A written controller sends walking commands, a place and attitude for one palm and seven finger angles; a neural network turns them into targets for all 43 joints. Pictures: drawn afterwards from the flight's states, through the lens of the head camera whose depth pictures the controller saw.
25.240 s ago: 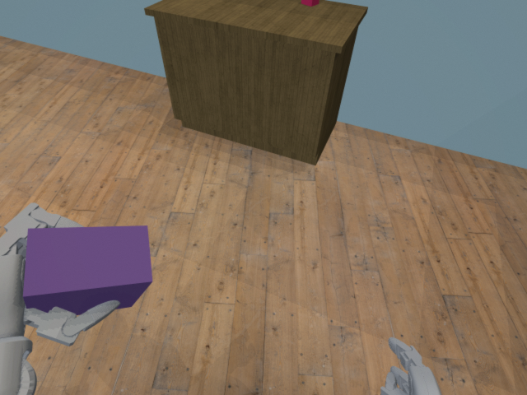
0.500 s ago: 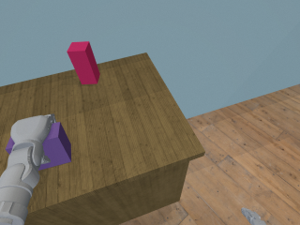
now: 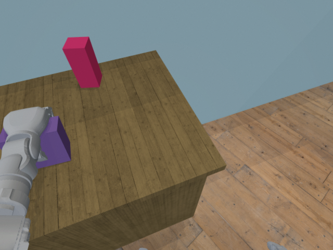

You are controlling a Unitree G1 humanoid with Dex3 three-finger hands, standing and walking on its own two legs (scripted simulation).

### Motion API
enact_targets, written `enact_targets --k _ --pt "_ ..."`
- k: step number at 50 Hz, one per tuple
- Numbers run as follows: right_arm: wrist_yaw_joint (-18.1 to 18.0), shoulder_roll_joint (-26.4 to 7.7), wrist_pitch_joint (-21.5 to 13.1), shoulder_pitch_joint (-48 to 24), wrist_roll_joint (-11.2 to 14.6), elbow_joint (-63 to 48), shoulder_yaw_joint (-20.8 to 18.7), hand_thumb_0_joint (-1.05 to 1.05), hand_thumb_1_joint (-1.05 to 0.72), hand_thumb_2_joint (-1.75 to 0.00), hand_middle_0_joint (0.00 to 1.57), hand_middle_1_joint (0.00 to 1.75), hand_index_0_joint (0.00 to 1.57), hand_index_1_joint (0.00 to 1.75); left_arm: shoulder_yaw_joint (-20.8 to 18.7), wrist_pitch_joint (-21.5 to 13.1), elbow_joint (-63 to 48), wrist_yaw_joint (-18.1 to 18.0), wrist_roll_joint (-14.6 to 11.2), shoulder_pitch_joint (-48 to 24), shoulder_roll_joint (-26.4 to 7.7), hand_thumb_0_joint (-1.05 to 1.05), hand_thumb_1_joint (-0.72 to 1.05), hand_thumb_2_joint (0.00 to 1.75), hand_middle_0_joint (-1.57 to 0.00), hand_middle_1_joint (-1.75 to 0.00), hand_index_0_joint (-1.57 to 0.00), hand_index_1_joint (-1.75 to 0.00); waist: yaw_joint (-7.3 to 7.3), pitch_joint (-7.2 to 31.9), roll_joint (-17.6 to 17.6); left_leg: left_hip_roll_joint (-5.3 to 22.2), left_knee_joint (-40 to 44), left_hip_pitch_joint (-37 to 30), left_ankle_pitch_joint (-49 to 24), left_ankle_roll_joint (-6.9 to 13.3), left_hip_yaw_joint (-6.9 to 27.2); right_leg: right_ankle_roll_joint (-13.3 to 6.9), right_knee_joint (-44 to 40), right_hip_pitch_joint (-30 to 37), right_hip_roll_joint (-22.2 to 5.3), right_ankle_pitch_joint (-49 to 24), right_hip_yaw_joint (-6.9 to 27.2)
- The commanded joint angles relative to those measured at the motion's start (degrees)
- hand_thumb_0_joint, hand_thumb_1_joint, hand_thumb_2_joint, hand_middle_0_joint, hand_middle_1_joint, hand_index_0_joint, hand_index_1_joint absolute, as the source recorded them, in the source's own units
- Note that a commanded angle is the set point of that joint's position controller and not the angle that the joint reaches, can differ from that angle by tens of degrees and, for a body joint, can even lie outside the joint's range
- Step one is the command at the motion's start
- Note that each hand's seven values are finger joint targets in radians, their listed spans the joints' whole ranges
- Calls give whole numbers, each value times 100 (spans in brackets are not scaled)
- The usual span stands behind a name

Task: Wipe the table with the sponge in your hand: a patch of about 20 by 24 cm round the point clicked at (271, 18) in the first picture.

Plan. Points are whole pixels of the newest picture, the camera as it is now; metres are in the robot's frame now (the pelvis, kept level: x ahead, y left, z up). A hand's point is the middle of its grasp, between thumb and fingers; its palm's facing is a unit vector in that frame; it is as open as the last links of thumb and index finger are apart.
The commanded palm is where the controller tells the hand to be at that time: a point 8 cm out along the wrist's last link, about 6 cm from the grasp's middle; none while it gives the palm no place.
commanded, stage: wipe forward along the first lane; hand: left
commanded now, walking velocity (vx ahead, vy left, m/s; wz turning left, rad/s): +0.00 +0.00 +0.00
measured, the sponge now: (41, 148) +0.34 +0.37 +0.01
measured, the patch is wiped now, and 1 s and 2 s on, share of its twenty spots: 0.55 0.60 0.60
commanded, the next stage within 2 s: slide across to the middle lane in 0.14 s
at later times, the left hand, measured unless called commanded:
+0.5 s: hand (41, 126) +0.39 +0.37 +0.05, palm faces -0.11 +0.02 -0.99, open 10.7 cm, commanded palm +0.38 +0.34 +0.10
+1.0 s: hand (61, 119) +0.41 +0.32 +0.05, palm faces -0.09 +0.00 -1.00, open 10.7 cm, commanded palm +0.39 +0.30 +0.10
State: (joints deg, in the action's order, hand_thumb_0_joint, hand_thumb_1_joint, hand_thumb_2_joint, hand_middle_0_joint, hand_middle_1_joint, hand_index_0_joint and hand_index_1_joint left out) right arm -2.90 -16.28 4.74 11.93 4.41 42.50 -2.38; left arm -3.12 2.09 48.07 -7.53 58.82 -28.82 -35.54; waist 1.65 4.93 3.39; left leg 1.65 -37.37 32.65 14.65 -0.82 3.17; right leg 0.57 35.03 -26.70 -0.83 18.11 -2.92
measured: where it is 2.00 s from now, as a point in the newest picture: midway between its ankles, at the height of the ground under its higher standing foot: outside the picture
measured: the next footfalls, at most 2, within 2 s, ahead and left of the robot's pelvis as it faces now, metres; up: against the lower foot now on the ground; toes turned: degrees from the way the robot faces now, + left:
none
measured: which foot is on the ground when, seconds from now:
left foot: down 0.00-1.00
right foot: down 0.00-1.00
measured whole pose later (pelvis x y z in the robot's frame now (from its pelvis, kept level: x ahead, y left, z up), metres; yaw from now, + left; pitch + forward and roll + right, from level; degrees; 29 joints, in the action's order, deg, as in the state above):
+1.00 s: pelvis +0.03 +0.02 +0.01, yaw +0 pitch +9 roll -2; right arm -1.2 -14.3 6.5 8.5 4.5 42.4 -1.8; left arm 5.3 12.9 45.3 -9.6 57.6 -32.9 -27.2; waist 1.6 5.1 2.9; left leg 0.2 -34.0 27.7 15.4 0.3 2.6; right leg 1.4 29.9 -20.9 -2.3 18.0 -2.6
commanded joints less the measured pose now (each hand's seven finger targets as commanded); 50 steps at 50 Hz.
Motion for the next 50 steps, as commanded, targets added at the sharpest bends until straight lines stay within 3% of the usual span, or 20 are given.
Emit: enact_targets --k 1,7,8,12,13,14,18,19,23,25,28,29,33,36,38,41,43,45,47,50 --pt "-17 -893 -112 20 -36 -574 -284 0 -90 -90 20 30 20 30 -314 37 -280 -233 118 -1373 -1396 0 10 130 -120 -160 -120 -160 -206 1295 -351 -251 315 -1097 -685 399 -268 -345 -604 76 250 -1009 9" --pt "8 -930 -84 135 -17 -512 -296 0 -90 -90 20 30 20 30 -255 18 -25 -302 131 -1775 -1454 0 10 130 -120 -160 -120 -160 -325 1193 -394 -236 346 -1005 -505 404 -235 -328 -622 -124 268 -763 1" --pt "-7 -934 -97 122 -20 -479 -294 0 -90 -90 20 30 20 30 -426 -28 -46 -306 114 -1832 -1602 0 10 130 -120 -160 -120 -160 -277 1278 -305 -218 361 -1030 -568 403 -203 -362 -612 -115 276 -797 28" --pt "18 -977 -57 269 -18 -450 -289 0 -90 -90 20 30 20 30 -418 -6 289 -290 199 -1950 -1814 0 10 130 -120 -160 -120 -160 -345 1263 -386 -227 299 -889 -557 411 -255 -327 -596 -71 272 -859 24" --pt "16 -955 -67 219 -12 -480 -297 0 -90 -90 20 30 20 30 -420 -52 87 -268 144 -1945 -1716 0 10 130 -120 -160 -120 -160 -280 1428 -231 -223 335 -1012 -689 404 -222 -361 -591 -42 281 -928 44" --pt "33 -932 -70 274 -30 -491 -305 0 -90 -90 20 30 20 30 -202 -82 -20 -254 145 -2027 -1530 0 10 130 -120 -160 -120 -160 -311 1531 -64 -218 291 -1156 -742 407 -230 -366 -566 -47 290 -962 15" --pt "30 -852 -87 165 -13 -512 -330 0 -90 -90 20 30 20 30 -196 -141 -496 -298 -21 -2132 -1315 0 10 130 -120 -160 -120 -160 -297 1707 -55 -174 364 -1441 -888 390 -164 -381 -611 -3 311 -989 11" --pt "28 -850 -104 187 -19 -511 -348 0 -90 -90 20 30 20 30 1 -150 -629 -321 -90 -2184 -1104 0 10 130 -120 -160 -120 -160 -348 1712 55 -180 341 -1563 -877 396 -179 -371 -633 -37 316 -989 -3" --pt "4 -823 -138 13 30 -425 -296 0 -90 -90 20 30 20 30 -79 7 -698 -398 -233 -2351 -1137 0 10 130 -120 -160 -120 -160 -343 1547 -4 -164 543 -1620 -682 383 -133 -368 -741 19 293 -825 9" --pt "11 -829 -145 23 25 -405 -283 0 -90 -90 20 30 20 30 74 130 -717 -383 -176 -2476 -1096 0 10 130 -120 -160 -120 -160 -378 1536 14 -175 560 -1693 -740 385 -155 -353 -757 93 272 -883 -28" --pt "18 -810 -143 -67 19 -414 -278 0 -90 -90 20 30 20 30 40 236 -761 -352 -140 -2295 -1005 0 10 130 -120 -160 -120 -160 -277 1653 56 -177 617 -1835 -1001 357 -111 -401 -770 209 287 -1028 -29" --pt "33 -800 -137 -33 3 -461 -274 0 -90 -90 20 30 20 30 290 273 -814 -322 -164 -2215 -743 0 10 130 -120 -160 -120 -160 -305 1594 112 -188 590 -1885 -1035 359 -114 -400 -776 203 298 -1066 -72" --pt "33 -773 -133 -192 20 -473 -242 0 -90 -90 20 30 20 30 238 373 -880 -312 -193 -2368 -689 0 10 130 -120 -160 -120 -160 -313 1462 -30 -159 689 -1917 -1040 341 -62 -402 -817 211 277 -1065 -65" --pt "70 -725 -103 -216 1 -541 -253 0 -90 -90 20 30 20 30 596 494 -1044 -303 -123 -2314 -284 0 10 130 -120 -160 -120 -160 -319 1586 42 -169 628 -2092 -1286 318 -68 -402 -778 227 273 -1220 -102" --pt "83 -712 -92 -303 -8 -560 -248 0 -90 -90 20 30 20 30 463 555 -1194 -336 -194 -2238 -268 0 10 130 -120 -160 -120 -160 -230 1672 178 -153 645 -2173 -1495 280 -25 -441 -753 293 283 -1328 -106" --pt "105 -703 -32 -346 -12 -584 -233 0 -90 -90 20 30 20 30 660 743 -1202 -352 -173 -2285 -88 0 10 130 -120 -160 -120 -160 -291 1631 -63 -163 616 -2160 -1588 294 -60 -400 -779 376 263 -1479 -121" --pt "90 -730 -1 -432 -9 -575 -213 0 -90 -90 20 30 20 30 449 868 -1191 -377 -177 -2301 -277 0 10 130 -120 -160 -120 -160 -216 1633 -70 -170 674 -2119 -1628 275 -34 -427 -785 478 265 -1495 -117" --pt "95 -711 18 -397 -19 -572 -212 0 -90 -90 20 30 20 30 565 973 -1148 -374 -125 -2388 -209 0 10 130 -120 -160 -120 -160 -278 1684 -183 -175 614 -2159 -1716 303 -86 -400 -776 532 247 -1650 -133" --pt "99 -701 36 -438 -24 -597 -193 0 -90 -90 20 30 20 30 755 1034 -1201 -347 -86 -2495 -23 0 10 130 -120 -160 -120 -160 -307 1703 -156 -196 618 -2149 -1721 296 -109 -393 -774 553 244 -1695 -131" --pt "126 -687 57 -458 -43 -635 -225 0 -90 -90 20 30 20 30 656 1055 -1337 -329 -86 -2118 -9 0 10 130 -120 -160 -120 -160 -200 1879 8 -186 536 -2296 -2102 283 -97 -427 -715 663 240 -1955 -138"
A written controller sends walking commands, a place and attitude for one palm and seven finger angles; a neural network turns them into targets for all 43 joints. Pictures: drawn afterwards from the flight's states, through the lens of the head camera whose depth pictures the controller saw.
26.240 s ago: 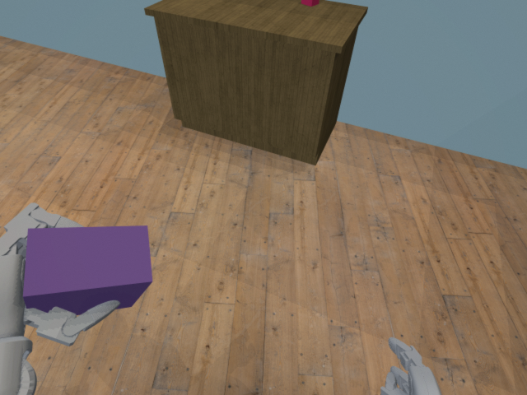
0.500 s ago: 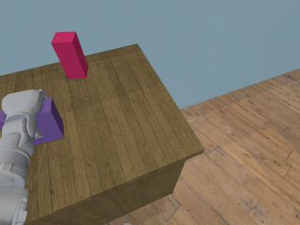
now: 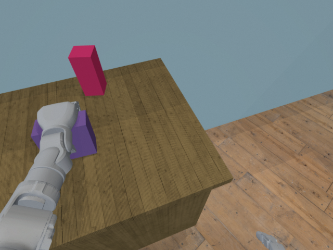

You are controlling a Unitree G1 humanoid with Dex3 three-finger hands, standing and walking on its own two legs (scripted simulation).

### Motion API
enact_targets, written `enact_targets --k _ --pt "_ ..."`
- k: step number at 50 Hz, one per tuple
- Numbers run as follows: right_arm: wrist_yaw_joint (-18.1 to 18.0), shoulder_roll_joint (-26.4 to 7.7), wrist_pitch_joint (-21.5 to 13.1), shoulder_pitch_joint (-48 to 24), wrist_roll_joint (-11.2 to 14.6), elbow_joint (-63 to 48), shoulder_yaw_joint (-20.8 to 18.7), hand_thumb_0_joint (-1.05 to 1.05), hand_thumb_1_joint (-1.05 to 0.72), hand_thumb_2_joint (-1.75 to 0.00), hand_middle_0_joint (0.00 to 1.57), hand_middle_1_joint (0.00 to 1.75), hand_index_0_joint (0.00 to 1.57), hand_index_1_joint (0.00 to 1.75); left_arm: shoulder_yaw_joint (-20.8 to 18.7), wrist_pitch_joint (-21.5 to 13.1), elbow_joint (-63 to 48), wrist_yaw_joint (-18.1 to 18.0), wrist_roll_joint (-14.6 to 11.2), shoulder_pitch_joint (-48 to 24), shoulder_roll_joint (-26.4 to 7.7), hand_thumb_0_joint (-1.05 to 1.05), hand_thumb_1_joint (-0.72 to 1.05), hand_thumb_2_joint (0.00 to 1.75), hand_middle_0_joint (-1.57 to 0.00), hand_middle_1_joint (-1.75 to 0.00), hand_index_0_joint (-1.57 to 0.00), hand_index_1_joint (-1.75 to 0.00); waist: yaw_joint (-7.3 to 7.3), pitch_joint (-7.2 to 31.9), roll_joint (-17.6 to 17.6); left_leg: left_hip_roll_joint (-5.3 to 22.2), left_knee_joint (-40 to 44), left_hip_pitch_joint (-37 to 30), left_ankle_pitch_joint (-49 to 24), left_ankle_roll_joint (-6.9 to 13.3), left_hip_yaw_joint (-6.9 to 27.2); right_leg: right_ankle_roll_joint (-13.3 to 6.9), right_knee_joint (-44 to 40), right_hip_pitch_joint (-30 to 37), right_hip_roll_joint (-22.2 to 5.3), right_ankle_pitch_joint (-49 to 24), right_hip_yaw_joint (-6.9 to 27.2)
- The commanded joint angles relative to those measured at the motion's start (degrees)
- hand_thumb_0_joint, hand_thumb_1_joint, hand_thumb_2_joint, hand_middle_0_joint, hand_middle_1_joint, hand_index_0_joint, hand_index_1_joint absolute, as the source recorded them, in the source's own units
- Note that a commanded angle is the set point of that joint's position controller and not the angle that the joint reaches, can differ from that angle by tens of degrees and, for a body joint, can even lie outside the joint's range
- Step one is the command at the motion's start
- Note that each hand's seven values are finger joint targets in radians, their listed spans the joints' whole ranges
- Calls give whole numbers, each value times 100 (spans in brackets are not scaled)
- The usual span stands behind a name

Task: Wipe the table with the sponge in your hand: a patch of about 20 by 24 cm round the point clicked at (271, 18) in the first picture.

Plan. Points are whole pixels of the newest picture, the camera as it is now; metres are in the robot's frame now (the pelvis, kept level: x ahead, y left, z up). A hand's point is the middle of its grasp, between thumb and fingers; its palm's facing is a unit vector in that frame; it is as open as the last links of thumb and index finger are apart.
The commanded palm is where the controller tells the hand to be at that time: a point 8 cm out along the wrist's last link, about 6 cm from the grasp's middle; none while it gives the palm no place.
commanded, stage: wipe back along the middle lane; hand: left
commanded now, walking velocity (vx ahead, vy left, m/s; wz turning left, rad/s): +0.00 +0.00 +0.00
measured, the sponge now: (69, 141) +0.38 +0.31 +0.01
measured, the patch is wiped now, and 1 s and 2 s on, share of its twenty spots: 0.60 0.60 0.75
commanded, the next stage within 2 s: slide across to the third lane in 1.66 s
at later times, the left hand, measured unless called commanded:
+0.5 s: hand (73, 140) +0.36 +0.27 +0.05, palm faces -0.04 -0.02 -1.00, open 10.7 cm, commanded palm +0.32 +0.25 +0.08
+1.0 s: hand (75, 155) +0.31 +0.25 +0.04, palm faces +0.00 -0.04 -1.00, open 10.7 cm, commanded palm +0.27 +0.23 +0.08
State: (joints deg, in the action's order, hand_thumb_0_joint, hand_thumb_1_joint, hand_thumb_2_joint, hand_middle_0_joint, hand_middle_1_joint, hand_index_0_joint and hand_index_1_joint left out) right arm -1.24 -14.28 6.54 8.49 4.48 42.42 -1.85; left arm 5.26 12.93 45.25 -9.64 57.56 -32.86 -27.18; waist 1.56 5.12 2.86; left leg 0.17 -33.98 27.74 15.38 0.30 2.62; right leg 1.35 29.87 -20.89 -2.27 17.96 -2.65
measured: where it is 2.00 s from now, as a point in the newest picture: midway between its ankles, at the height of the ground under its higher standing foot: outside the picture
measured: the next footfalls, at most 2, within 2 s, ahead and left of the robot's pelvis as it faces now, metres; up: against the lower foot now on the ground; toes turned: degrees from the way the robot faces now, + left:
none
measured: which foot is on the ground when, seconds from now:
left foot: down 0.00-1.00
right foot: down 0.00-1.00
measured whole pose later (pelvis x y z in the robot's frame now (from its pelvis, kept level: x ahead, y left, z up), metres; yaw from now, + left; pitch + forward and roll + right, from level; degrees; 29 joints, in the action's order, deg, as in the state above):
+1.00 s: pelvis +0.01 -0.01 +0.00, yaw +0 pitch +5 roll -1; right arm 0.4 -15.2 7.2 6.0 4.8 37.9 -0.6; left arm 7.6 22.2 14.2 -10.1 56.2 -6.8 -22.2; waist 3.4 5.4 4.5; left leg 0.7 -33.1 21.4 16.9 -0.7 2.2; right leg 1.0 30.5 -15.6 -1.8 20.0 -2.2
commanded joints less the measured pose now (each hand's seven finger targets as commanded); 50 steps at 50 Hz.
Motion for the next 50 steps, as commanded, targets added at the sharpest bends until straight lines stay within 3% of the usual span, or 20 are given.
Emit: enact_targets --k 1,6,8,12,13,17,21,24,26,28,30,32,33,35,38,39,43,44,48,50 --pt "-20 -870 -103 -147 -55 -682 -275 0 -90 -90 20 30 20 30 -135 0 -1114 -107 27 -1444 -731 0 10 130 -120 -160 -120 -160 -144 1890 25 -50 187 -1801 -2281 170 -51 -504 -188 172 389 -2046 -176" --pt "21 -907 -12 -269 -39 -765 -244 0 -90 -90 20 30 20 30 -287 206 -1210 -66 -46 -762 -811 0 10 130 -120 -160 -120 -160 -65 1669 -261 -88 234 -1549 -2182 199 -117 -475 -211 436 378 -2262 -174" --pt "30 -907 -4 -372 -24 -806 -247 0 -90 -90 20 30 20 30 -306 258 -1449 -49 -107 -504 -727 0 10 130 -120 -160 -120 -160 -19 1699 -148 -82 240 -1616 -2317 194 -114 -484 -199 506 374 -2342 -163" --pt "45 -903 13 -443 9 -863 -204 0 -90 -90 20 30 20 30 -71 444 -1464 44 -181 -170 -488 0 10 130 -120 -160 -120 -160 -63 1294 -364 -114 293 -1411 -1978 212 -162 -447 -260 469 368 -2252 -176" --pt "36 -934 10 -474 17 -855 -213 0 -90 -90 20 30 20 30 -281 472 -1480 50 -216 -10 -647 0 10 130 -120 -160 -120 -160 -9 1284 -378 -118 323 -1393 -1965 203 -124 -459 -264 524 375 -2203 -172" --pt "46 -905 -4 -506 15 -932 -201 0 -90 -90 20 30 20 30 19 527 -1696 125 -204 277 -347 0 10 130 -120 -160 -120 -160 -29 1333 -457 -139 267 -1431 -1973 225 -192 -439 -249 568 361 -2345 -151" --pt "70 -915 -40 -593 17 -1009 -176 0 -90 -90 20 30 20 30 -164 544 -1944 137 -251 878 -469 0 10 130 -120 -160 -120 -160 54 1258 -522 -152 252 -1336 -2005 210 -199 -430 -199 698 357 -2540 -143" --pt "87 -892 -53 -667 17 -1069 -178 0 -90 -90 20 30 20 30 -10 612 -2293 130 -289 964 -273 0 10 130 -120 -160 -120 -160 55 1198 -359 -149 266 -1402 -2004 210 -189 -436 -197 651 364 -2440 -164" --pt "95 -875 -70 -719 24 -1097 -165 0 -90 -90 20 30 20 30 35 676 -2383 122 -284 1085 -212 0 10 130 -120 -160 -120 -160 52 1120 -482 -156 278 -1378 -1907 214 -203 -424 -218 638 363 -2400 -144" --pt "91 -896 -68 -806 26 -1125 -156 0 -90 -90 20 30 20 30 -203 750 -2523 109 -317 1303 -420 0 10 130 -120 -160 -120 -160 141 1104 -400 -155 328 -1371 -1892 197 -175 -441 -222 713 365 -2363 -125" --pt "74 -852 -72 -819 28 -1143 -137 0 -90 -90 20 30 20 30 47 801 -2633 127 -304 1172 -192 0 10 130 -120 -160 -120 -160 64 1035 -540 -164 311 -1378 -1809 211 -210 -417 -222 670 357 -2334 -152" --pt "70 -846 -89 -878 33 -1181 -111 0 -90 -90 20 30 20 30 50 864 -2712 140 -314 1355 -193 0 10 130 -120 -160 -120 -160 97 1010 -511 -182 336 -1364 -1737 208 -209 -412 -244 696 354 -2278 -141" --pt "47 -876 -79 -907 20 -1146 -117 0 -90 -90 20 30 20 30 -183 889 -2734 133 -304 1327 -423 0 10 130 -120 -160 -120 -160 138 1011 -459 -168 365 -1388 -1708 200 -180 -437 -251 704 370 -2200 -117" --pt "33 -827 -90 -923 36 -1197 -85 0 -90 -90 20 30 20 30 56 923 -2788 177 -304 1292 -208 0 10 130 -120 -160 -120 -160 88 897 -540 -186 385 -1358 -1592 214 -192 -411 -286 660 359 -2083 -147" --pt "-2 -860 -92 -985 23 -1174 -73 0 -90 -90 20 30 20 30 -151 945 -2813 207 -245 1301 -464 0 10 130 -120 -160 -120 -160 140 899 -418 -185 422 -1395 -1533 200 -180 -439 -303 670 370 -1953 -103" --pt "5 -817 -108 -946 16 -1226 -63 0 -90 -90 20 30 20 30 106 924 -2902 228 -252 1310 -184 0 10 130 -120 -160 -120 -160 105 968 -341 -198 389 -1443 -1593 211 -188 -438 -257 676 372 -1992 -151" --pt "94 -801 -168 -1008 5 -1295 -78 0 -90 -90 20 30 20 30 16 861 -3170 198 -267 2021 -103 0 10 130 -120 -160 -120 -160 212 1106 -348 -165 310 -1474 -1931 186 -167 -458 -159 784 380 -2369 -109" --pt "108 -769 -169 -981 5 -1330 -77 0 -90 -90 20 30 20 30 186 860 -3287 198 -295 2054 77 0 10 130 -120 -160 -120 -160 169 1069 -443 -162 295 -1469 -1939 197 -173 -436 -147 772 378 -2379 -162" --pt "133 -792 -183 -1104 8 -1343 -83 0 -90 -90 20 30 20 30 -18 971 -3549 128 -333 2425 -82 0 10 130 -120 -160 -120 -160 257 1002 -469 -146 333 -1420 -1919 177 -149 -440 -147 815 380 -2381 -107" --pt "163 -732 -204 -1105 20 -1392 -81 0 -90 -90 20 30 20 30 290 1018 -3767 114 -340 2519 259 0 10 130 -120 -160 -120 -160 203 955 -536 -133 302 -1450 -1944 184 -164 -417 -119 741 377 -2359 -156"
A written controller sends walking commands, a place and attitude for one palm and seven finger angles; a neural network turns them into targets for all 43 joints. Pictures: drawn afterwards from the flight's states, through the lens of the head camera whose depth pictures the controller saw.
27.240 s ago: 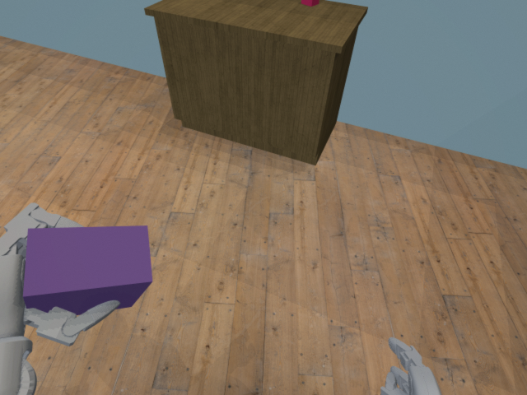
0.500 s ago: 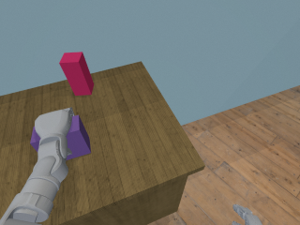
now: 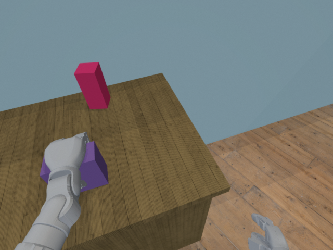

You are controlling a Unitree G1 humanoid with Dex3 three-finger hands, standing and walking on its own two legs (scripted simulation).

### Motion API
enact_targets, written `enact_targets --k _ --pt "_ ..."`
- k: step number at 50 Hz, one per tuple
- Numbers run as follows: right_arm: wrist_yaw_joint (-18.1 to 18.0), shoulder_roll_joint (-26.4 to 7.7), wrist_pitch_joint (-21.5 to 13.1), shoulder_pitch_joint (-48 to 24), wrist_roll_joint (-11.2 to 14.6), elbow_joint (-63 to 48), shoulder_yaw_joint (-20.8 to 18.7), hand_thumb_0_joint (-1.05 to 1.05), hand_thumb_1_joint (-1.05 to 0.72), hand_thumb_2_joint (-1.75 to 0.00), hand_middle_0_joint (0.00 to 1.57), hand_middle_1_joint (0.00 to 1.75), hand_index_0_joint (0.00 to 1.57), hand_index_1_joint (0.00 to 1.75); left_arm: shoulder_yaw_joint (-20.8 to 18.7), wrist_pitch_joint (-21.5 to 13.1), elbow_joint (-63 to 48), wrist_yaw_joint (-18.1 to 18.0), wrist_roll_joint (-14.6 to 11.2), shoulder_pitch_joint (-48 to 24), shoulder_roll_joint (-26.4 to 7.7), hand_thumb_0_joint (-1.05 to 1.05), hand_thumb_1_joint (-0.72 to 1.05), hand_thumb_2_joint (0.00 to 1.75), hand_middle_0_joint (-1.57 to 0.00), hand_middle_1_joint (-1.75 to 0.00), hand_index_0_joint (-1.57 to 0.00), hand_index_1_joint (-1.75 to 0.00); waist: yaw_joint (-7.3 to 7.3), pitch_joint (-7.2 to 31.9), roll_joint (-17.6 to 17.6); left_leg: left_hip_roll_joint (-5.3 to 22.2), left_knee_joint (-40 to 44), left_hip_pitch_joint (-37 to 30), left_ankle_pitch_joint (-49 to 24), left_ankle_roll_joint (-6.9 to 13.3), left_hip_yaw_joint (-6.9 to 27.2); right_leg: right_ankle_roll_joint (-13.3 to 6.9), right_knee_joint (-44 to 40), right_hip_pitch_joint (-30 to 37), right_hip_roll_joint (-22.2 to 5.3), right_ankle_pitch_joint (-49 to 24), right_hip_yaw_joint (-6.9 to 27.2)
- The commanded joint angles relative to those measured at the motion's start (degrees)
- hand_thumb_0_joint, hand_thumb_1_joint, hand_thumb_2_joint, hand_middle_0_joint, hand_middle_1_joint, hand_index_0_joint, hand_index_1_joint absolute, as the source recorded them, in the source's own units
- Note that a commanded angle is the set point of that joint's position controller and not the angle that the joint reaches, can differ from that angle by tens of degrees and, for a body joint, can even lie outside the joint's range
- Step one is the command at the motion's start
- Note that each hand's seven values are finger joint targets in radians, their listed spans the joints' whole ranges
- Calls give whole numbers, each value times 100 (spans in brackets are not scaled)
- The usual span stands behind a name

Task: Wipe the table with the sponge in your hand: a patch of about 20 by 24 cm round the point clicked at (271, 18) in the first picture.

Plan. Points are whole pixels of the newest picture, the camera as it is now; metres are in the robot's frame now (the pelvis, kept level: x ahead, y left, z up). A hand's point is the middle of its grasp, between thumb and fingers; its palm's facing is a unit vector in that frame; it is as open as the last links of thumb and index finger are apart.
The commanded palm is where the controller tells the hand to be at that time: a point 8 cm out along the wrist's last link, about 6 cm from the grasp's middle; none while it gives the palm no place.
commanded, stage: wipe back along the middle lane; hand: left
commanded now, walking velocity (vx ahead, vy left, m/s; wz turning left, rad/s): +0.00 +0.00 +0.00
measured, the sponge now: (80, 173) +0.30 +0.28 +0.00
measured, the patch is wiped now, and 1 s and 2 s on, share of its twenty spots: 0.60 0.75 0.80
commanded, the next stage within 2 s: slide across to the third lane in 0.66 s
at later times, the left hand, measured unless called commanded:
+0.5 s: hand (78, 180) +0.26 +0.25 +0.04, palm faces +0.01 -0.06 -1.00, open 10.7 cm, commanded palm +0.21 +0.23 +0.08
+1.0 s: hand (80, 194) +0.22 +0.23 +0.04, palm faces +0.00 -0.09 -1.00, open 10.7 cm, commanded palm +0.20 +0.20 +0.09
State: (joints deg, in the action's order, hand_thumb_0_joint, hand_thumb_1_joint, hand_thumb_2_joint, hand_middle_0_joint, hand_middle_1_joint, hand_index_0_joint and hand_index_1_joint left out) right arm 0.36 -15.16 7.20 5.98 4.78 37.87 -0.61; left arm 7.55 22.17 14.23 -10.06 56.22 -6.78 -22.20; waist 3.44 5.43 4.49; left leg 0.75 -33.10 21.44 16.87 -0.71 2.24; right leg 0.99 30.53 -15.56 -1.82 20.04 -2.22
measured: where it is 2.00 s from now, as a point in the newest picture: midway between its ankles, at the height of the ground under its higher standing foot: outside the picture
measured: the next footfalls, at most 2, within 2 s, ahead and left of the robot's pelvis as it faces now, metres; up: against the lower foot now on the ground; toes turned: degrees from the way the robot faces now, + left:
none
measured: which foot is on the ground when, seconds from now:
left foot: down 0.00-1.00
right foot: down 0.00-1.00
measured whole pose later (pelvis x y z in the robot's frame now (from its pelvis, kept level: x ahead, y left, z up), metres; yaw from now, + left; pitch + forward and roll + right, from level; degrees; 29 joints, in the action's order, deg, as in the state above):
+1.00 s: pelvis -0.02 -0.01 +0.00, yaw +0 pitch +1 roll +0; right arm 0.6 -14.3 5.2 2.7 4.5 37.0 -0.5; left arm 13.4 27.3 -2.1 -8.8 57.3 7.2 -19.5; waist 5.9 4.1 5.5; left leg 1.0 -33.1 18.1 16.2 -1.3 2.1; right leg 0.3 32.9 -13.4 -1.6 20.6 -2.0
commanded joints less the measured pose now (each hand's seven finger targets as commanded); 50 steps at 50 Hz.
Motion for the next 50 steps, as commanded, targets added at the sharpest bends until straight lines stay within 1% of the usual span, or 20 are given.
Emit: enact_targets --k 1,3,7,8,9,12,13,14,18,19,23,24,28,33,34,38,39,43,48,50 --pt "12 -642 -281 -889 -10 -959 -201 0 -90 -90 20 30 20 30 90 133 -724 153 -231 89 -207 0 10 130 -120 -160 -120 -160 40 915 -695 -197 228 -807 -2042 286 -132 -373 -198 233 332 -2544 -189" --pt "10 -673 -261 -969 -11 -933 -184 0 -90 -90 20 30 20 30 -66 226 -799 129 -209 73 -399 0 10 130 -120 -160 -120 -160 74 839 -584 -188 274 -797 -1965 270 -109 -405 -193 219 342 -2433 -157" --pt "18 -613 -282 -1041 7 -993 -156 0 -90 -90 20 30 20 30 160 315 -1042 145 -276 314 -155 0 10 130 -120 -160 -120 -160 66 781 -715 -210 278 -774 -1854 282 -143 -369 -200 251 326 -2400 -183" --pt "12 -655 -278 -1046 -8 -954 -178 0 -90 -90 20 30 20 30 -174 338 -1040 118 -254 408 -474 0 10 130 -120 -160 -120 -160 128 809 -749 -189 292 -766 -1824 271 -115 -394 -189 295 346 -2369 -143" --pt "12 -602 -287 -1066 1 -1026 -149 0 -90 -90 20 30 20 30 147 348 -1169 141 -287 443 -123 0 10 130 -120 -160 -120 -160 87 818 -733 -213 286 -779 -1837 288 -141 -373 -178 293 341 -2382 -197" --pt "22 -583 -294 -1129 9 -1033 -137 0 -90 -90 20 30 20 30 220 369 -1301 143 -302 488 -63 0 10 130 -120 -160 -120 -160 87 696 -685 -198 319 -775 -1690 276 -145 -370 -216 203 332 -2211 -168" --pt "13 -605 -296 -1165 -2 -1006 -153 0 -90 -90 20 30 20 30 -63 395 -1275 114 -276 618 -342 0 10 130 -120 -160 -120 -160 161 694 -688 -182 336 -769 -1670 266 -102 -399 -215 230 355 -2136 -137" --pt "5 -571 -299 -1164 -1 -1055 -121 0 -90 -90 20 30 20 30 215 398 -1371 136 -298 544 -58 0 10 130 -120 -160 -120 -160 99 756 -687 -212 323 -793 -1658 287 -142 -377 -205 246 347 -2156 -182" --pt "2 -605 -302 -1234 -5 -1027 -130 0 -90 -90 20 30 20 30 -107 418 -1402 121 -270 799 -390 0 10 130 -120 -160 -120 -160 179 647 -675 -197 343 -758 -1601 266 -134 -398 -236 269 344 -2141 -75" --pt "3 -542 -308 -1230 2 -1103 -101 0 -90 -90 20 30 20 30 277 424 -1551 158 -298 760 14 0 10 130 -120 -160 -120 -160 117 686 -713 -222 331 -782 -1628 289 -159 -370 -210 286 335 -2168 -163" --pt "26 -578 -323 -1287 -9 -1065 -122 0 -90 -90 20 30 20 30 -12 428 -1563 140 -235 1007 -317 0 10 130 -120 -160 -120 -160 206 642 -690 -197 341 -775 -1566 267 -126 -406 -216 267 356 -2074 -70" --pt "39 -520 -329 -1271 -2 -1133 -108 0 -90 -90 20 30 20 30 355 412 -1704 166 -251 1001 88 0 10 130 -120 -160 -120 -160 138 671 -708 -215 300 -793 -1632 287 -161 -382 -168 272 341 -2160 -153" --pt "73 -546 -350 -1327 -13 -1130 -138 0 -90 -90 20 30 20 30 50 377 -1861 140 -292 1515 -196 0 10 130 -120 -160 -120 -160 233 645 -817 -212 269 -764 -1680 279 -170 -387 -184 373 334 -2438 -26" --pt "126 -501 -371 -1389 -9 -1215 -139 0 -90 -90 20 30 20 30 126 389 -2336 123 -302 2127 -126 0 10 130 -120 -160 -120 -160 270 558 -744 -203 240 -779 -1816 271 -196 -378 -154 403 323 -2626 -3" --pt "137 -467 -370 -1356 2 -1246 -120 0 -90 -90 20 30 20 30 322 406 -2439 132 -301 2136 43 0 10 130 -120 -160 -120 -160 220 561 -753 -202 231 -759 -1819 283 -220 -361 -119 382 315 -2599 -72" --pt "83 -520 -390 -1408 -19 -1157 -135 0 -90 -90 20 30 20 30 -13 432 -2383 64 -205 1914 -327 0 10 130 -120 -160 -120 -160 251 371 -772 -197 276 -736 -1587 268 -188 -394 -197 246 348 -2334 86" --pt "75 -467 -395 -1396 -18 -1212 -117 0 -90 -90 20 30 20 30 368 452 -2507 81 -201 1700 33 0 10 130 -120 -160 -120 -160 184 442 -689 -200 290 -758 -1544 292 -229 -367 -175 232 319 -2227 -23" --pt "6 -491 -435 -1505 -43 -1119 -135 0 -90 -90 20 30 20 30 332 467 -2529 78 -126 948 -107 0 10 130 -120 -160 -120 -160 171 473 -622 -175 353 -938 -1334 312 -147 -413 -281 76 357 -1745 47" --pt "-2 -442 -514 -1541 -56 -1102 -135 0 -90 -90 20 30 20 30 539 320 -2533 135 -145 577 70 0 10 130 -120 -160 -120 -160 137 643 -630 -179 352 -1057 -1359 332 -98 -429 -255 117 359 -1700 17" --pt "20 -390 -553 -1492 -46 -1108 -129 0 -90 -90 20 30 20 30 873 234 -2452 159 -152 517 383 0 10 130 -120 -160 -120 -160 86 583 -648 -176 330 -1047 -1345 339 -103 -405 -236 27 341 -1652 -72"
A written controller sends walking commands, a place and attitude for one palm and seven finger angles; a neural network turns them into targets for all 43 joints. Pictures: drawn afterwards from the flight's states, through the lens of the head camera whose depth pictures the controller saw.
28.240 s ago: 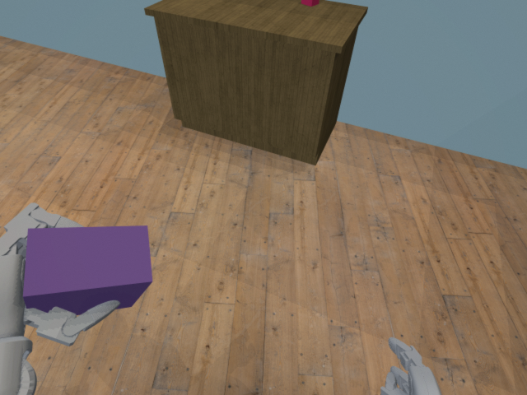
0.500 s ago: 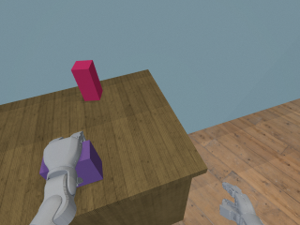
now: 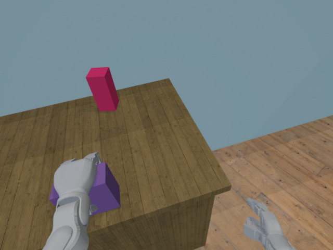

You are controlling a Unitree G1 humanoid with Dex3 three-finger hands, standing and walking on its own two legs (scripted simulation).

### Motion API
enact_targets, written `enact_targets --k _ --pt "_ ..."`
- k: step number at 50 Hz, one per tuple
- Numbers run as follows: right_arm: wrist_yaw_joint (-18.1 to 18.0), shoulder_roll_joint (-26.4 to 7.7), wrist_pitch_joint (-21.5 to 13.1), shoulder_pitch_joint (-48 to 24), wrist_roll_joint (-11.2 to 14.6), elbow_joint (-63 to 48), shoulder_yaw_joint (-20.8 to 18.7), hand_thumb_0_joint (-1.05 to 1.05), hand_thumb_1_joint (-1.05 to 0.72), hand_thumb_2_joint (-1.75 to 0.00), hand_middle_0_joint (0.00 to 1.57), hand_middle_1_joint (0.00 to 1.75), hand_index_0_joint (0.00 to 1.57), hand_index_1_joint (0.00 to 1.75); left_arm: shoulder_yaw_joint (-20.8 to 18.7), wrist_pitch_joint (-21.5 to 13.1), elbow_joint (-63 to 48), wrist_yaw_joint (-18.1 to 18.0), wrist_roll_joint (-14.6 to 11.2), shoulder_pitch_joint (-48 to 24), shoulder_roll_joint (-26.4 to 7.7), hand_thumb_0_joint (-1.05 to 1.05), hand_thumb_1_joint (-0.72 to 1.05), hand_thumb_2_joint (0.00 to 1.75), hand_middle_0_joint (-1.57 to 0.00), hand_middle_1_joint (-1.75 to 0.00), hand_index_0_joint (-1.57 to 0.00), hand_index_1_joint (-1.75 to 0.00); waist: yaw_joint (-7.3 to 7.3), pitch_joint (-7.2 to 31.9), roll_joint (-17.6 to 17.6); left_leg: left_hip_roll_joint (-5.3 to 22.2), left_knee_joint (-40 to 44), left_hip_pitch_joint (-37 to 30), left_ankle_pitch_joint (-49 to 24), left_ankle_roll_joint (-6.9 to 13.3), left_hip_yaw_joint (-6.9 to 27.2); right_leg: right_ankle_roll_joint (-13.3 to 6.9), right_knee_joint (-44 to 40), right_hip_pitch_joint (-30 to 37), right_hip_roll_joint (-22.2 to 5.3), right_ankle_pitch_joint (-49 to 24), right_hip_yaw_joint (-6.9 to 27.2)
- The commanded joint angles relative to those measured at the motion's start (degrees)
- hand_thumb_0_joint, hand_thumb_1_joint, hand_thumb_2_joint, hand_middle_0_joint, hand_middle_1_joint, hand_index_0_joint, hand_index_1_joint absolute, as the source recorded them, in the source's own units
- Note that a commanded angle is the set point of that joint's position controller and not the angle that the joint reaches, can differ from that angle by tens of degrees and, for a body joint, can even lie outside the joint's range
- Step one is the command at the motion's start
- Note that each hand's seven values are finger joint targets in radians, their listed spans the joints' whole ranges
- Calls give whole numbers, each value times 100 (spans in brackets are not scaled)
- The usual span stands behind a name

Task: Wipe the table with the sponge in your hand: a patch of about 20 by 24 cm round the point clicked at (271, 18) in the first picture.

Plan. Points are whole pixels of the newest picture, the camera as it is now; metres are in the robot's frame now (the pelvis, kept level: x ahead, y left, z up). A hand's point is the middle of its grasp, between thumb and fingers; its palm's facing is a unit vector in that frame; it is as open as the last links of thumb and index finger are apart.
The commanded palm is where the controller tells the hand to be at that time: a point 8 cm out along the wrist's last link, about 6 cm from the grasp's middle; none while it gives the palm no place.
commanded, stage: slide across to the third lane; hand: left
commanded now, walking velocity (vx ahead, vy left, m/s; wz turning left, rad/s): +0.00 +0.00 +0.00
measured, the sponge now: (91, 195) +0.23 +0.24 +0.00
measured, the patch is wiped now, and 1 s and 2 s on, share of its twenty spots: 0.75 0.80 0.85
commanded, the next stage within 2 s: wipe forward along the third lane in 0.46 s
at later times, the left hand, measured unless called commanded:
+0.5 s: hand (111, 178) +0.26 +0.19 +0.05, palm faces +0.01 -0.06 -1.00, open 10.7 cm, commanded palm +0.24 +0.16 +0.09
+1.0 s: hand (116, 166) +0.30 +0.19 +0.04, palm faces -0.04 -0.04 -1.00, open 10.7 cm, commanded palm +0.29 +0.18 +0.08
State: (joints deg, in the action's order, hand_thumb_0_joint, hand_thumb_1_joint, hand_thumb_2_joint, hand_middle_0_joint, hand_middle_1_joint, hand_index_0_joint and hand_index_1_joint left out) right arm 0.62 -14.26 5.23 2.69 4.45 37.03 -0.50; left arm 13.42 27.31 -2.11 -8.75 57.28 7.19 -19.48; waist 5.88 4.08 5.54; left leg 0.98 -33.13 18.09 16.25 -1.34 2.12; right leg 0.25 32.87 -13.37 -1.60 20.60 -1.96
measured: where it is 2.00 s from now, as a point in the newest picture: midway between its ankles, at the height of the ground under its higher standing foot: outside the picture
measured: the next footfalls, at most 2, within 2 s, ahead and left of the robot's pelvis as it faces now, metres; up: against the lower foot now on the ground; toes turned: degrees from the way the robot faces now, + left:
none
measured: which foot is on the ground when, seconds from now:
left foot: down 0.00-1.00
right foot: down 0.00-1.00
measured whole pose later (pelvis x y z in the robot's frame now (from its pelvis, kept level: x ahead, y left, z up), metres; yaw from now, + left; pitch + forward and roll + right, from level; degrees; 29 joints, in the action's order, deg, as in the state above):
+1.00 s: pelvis -0.03 -0.03 +0.00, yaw +1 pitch +2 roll +1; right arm -1.9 -14.7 6.3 3.6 5.3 42.2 0.2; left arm 17.2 26.9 28.1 -10.3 56.7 -19.4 -13.7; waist 4.8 5.4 5.0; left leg 2.1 -33.0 21.8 13.8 -1.6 3.5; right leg -1.9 36.1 -18.5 -0.3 19.9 -3.1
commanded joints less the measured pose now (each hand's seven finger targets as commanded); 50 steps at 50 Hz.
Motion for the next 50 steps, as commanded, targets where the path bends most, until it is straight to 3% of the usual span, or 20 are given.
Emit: enact_targets --k 1,10,13,15,18,19,23,24,27,28,30,33,35,38,40,43,44,47,48,50 --pt "1 -492 -348 -1163 -19 -974 -141 0 -90 -90 20 30 20 30 344 -301 -667 29 -234 -954 163 0 10 130 -120 -160 -120 -160 -173 630 -758 -185 348 -688 -1222 389 -87 -341 -484 -264 321 -1629 -112" --pt "-27 -446 -434 -1295 42 -824 -113 0 -90 -90 20 30 20 30 876 -394 -148 -51 -223 -2217 646 0 10 130 -120 -160 -120 -160 -281 665 -925 -192 403 -704 -730 381 -54 -338 -515 -503 317 -1032 -161" --pt "-34 -487 -425 -1386 43 -767 -136 0 -90 -90 20 30 20 30 621 -356 69 -113 -254 -2327 462 0 10 130 -120 -160 -120 -160 -193 768 -968 -196 436 -679 -652 360 -67 -356 -538 -407 321 -969 -102" --pt "16 -435 -425 -1367 54 -774 -123 0 -90 -90 20 30 20 30 890 -348 109 -139 -271 -2390 747 0 10 130 -120 -160 -120 -160 -211 879 -1011 -218 377 -682 -797 363 -83 -342 -460 -366 299 -1150 -175" --pt "67 -483 -359 -1453 29 -738 -146 0 -90 -90 20 30 20 30 571 -223 269 -209 -288 -2155 498 0 10 130 -120 -160 -120 -160 -100 884 -1021 -225 364 -623 -897 343 -134 -351 -513 -219 285 -1364 -88" --pt "91 -447 -336 -1445 42 -758 -119 0 -90 -90 20 30 20 30 813 -194 219 -206 -277 -2319 731 0 10 130 -120 -160 -120 -160 -169 892 -1047 -228 350 -629 -938 350 -161 -333 -470 -233 276 -1430 -143" --pt "104 -479 -280 -1546 60 -691 -107 0 -90 -90 20 30 20 30 685 -9 452 -249 -268 -2695 557 0 10 130 -120 -160 -120 -160 -152 656 -962 -210 432 -571 -722 330 -172 -342 -581 -342 283 -1119 -78" --pt "100 -435 -291 -1543 80 -723 -90 0 -90 -90 20 30 20 30 908 9 456 -234 -295 -2840 778 0 10 130 -120 -160 -120 -160 -191 677 -1008 -231 413 -579 -694 349 -198 -320 -563 -355 271 -1089 -134" --pt "91 -454 -278 -1539 80 -677 -101 0 -90 -90 20 30 20 30 814 33 734 -237 -306 -2824 712 0 10 130 -120 -160 -120 -160 -148 704 -1059 -244 417 -556 -670 348 -226 -315 -600 -338 253 -1077 -89" --pt "81 -501 -274 -1510 65 -648 -122 0 -90 -90 20 30 20 30 568 25 770 -257 -290 -2833 492 0 10 130 -120 -160 -120 -160 -125 766 -1060 -235 432 -570 -661 337 -211 -337 -607 -291 274 -1056 -51" --pt "58 -465 -266 -1482 86 -671 -92 0 -90 -90 20 30 20 30 812 10 898 -225 -300 -3011 731 0 10 130 -120 -160 -120 -160 -207 660 -1102 -256 407 -512 -636 350 -244 -305 -604 -373 255 -1092 -88" --pt "-16 -540 -239 -1380 74 -539 -112 0 -90 -90 20 30 20 30 576 2 1282 -232 -165 -3383 460 0 10 130 -120 -160 -120 -160 -242 591 -1000 -242 435 -475 -487 332 -238 -336 -659 -516 267 -896 -7" --pt "-56 -512 -254 -1307 83 -551 -108 0 -90 -90 20 30 20 30 701 -66 1421 -218 -159 -3531 600 0 10 130 -120 -160 -120 -160 -273 665 -1070 -273 388 -438 -464 347 -256 -313 -618 -536 261 -913 -49" --pt "-135 -604 -211 -1207 44 -441 -138 0 -90 -90 20 30 20 30 230 -69 1835 -264 -118 -3518 177 0 10 130 -120 -160 -120 -160 -215 732 -1186 -273 367 -355 -495 331 -270 -317 -648 -462 254 -1045 63" --pt "-164 -562 -211 -1166 71 -475 -106 0 -90 -90 20 30 20 30 415 -87 1965 -248 -160 -3662 393 0 10 130 -120 -160 -120 -160 -285 703 -1202 -288 327 -280 -481 337 -299 -279 -621 -511 239 -1103 26" --pt "-215 -641 -163 -1084 46 -409 -116 0 -90 -90 20 30 20 30 16 -56 2357 -272 -117 -3642 17 0 10 130 -120 -160 -120 -160 -231 680 -1212 -272 346 -141 -413 316 -286 -288 -638 -520 236 -1035 99" --pt "-230 -603 -169 -1047 56 -468 -95 0 -90 -90 20 30 20 30 238 -77 2316 -266 -147 -3810 246 0 10 130 -120 -160 -120 -160 -276 758 -1181 -299 320 -131 -413 335 -316 -261 -591 -502 226 -1065 55" --pt "-303 -629 -152 -958 64 -400 -83 0 -90 -90 20 30 20 30 142 -67 2833 -261 -116 -4057 80 0 10 130 -120 -160 -120 -160 -333 500 -1224 -289 306 44 -160 329 -328 -234 -695 -761 218 -659 111" --pt "-319 -684 -134 -900 61 -340 -89 0 -90 -90 20 30 20 30 -161 -71 2985 -279 -84 -4142 -255 0 10 130 -120 -160 -120 -160 -314 483 -1171 -264 347 87 -95 306 -277 -270 -692 -795 241 -507 139" --pt "-345 -634 -158 -832 76 -372 -92 0 -90 -90 20 30 20 30 110 -135 3056 -270 -110 -4400 40 0 10 130 -120 -160 -120 -160 -386 605 -1139 -287 278 67 -135 333 -314 -250 -648 -824 230 -588 104"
